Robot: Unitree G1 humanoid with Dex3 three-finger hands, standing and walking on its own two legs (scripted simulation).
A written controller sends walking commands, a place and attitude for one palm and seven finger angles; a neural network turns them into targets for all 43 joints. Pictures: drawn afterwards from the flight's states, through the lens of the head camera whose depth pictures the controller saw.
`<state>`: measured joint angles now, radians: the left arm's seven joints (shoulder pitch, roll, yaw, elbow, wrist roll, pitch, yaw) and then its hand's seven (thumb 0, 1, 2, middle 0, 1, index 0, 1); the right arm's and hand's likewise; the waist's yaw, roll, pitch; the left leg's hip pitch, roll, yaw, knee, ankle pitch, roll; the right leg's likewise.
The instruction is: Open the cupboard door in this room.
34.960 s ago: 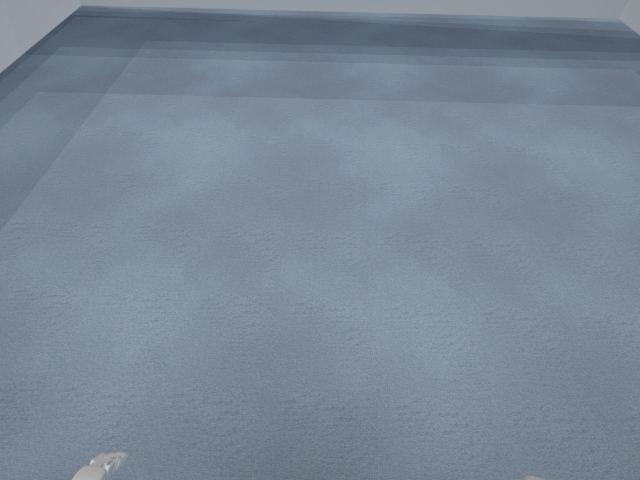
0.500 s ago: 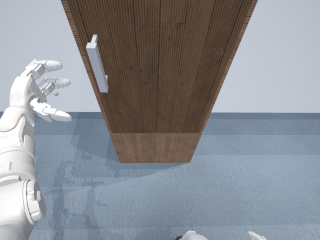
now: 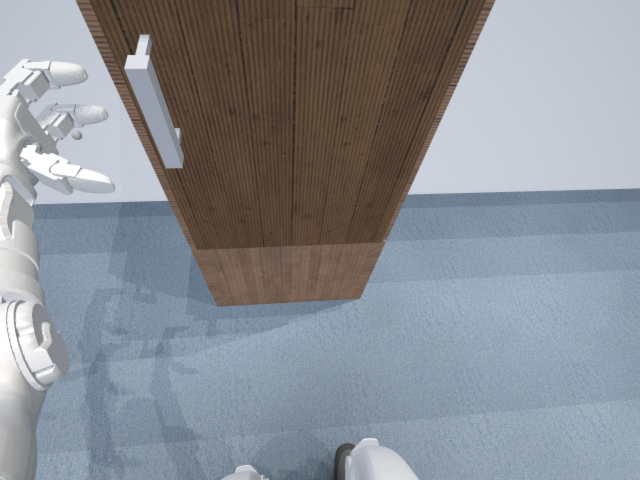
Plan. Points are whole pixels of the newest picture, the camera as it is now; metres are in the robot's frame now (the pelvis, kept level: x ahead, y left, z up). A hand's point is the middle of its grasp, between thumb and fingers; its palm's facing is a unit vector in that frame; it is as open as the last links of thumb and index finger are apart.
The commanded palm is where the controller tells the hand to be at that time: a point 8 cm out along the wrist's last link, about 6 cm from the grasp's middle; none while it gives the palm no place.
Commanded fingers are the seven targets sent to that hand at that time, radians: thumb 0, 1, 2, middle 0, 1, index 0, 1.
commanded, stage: move the hooked fingers beside the handle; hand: left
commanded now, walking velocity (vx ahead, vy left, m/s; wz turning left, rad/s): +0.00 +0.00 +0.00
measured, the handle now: (160, 107) +0.55 +0.17 +0.11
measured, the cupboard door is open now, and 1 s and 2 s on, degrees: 0 0 0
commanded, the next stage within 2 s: slide the fingers in behind the handle in 0.88 s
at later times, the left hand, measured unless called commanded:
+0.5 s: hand (83, 130) +0.50 +0.25 +0.11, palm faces -0.01 -1.00 -0.01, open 14.0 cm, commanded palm +0.48 +0.29 +0.11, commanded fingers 0.00 -0.50 0.30 -0.30 -1.20 -0.30 -1.20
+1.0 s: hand (90, 132) +0.49 +0.24 +0.12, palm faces +0.00 -1.00 -0.01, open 14.0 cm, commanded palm +0.47 +0.28 +0.11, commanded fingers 0.00 -0.50 0.30 -0.30 -1.20 -0.30 -1.20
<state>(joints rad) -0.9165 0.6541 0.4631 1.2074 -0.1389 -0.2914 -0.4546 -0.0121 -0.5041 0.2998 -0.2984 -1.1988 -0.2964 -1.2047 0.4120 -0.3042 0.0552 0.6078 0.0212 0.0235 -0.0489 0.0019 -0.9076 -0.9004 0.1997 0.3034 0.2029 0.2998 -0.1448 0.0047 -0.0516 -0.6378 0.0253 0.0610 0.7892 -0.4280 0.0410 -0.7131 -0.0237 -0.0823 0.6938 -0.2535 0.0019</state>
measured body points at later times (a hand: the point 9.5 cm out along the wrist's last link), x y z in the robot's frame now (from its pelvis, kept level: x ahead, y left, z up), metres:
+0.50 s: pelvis +0.01 +0.01 +0.00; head +0.13 +0.02 +0.43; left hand +0.50 +0.30 +0.11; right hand +0.01 -0.26 -0.11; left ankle -0.03 +0.09 -0.71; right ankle +0.04 -0.13 -0.71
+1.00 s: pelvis +0.00 +0.00 +0.00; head +0.11 +0.01 +0.43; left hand +0.49 +0.29 +0.12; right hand +0.02 -0.27 -0.11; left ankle -0.03 +0.09 -0.71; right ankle +0.04 -0.13 -0.71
